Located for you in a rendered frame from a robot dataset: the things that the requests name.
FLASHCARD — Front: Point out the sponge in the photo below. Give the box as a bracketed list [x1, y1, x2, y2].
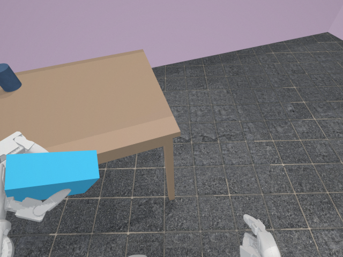
[5, 150, 100, 202]

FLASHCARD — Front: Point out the left robot hand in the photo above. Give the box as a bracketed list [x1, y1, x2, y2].
[0, 132, 71, 222]

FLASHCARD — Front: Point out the right robot hand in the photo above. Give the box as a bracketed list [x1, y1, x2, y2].
[240, 214, 281, 257]

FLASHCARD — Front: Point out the table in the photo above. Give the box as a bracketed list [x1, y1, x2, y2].
[0, 49, 181, 200]

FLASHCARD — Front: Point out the left robot forearm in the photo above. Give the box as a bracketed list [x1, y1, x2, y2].
[0, 220, 14, 257]

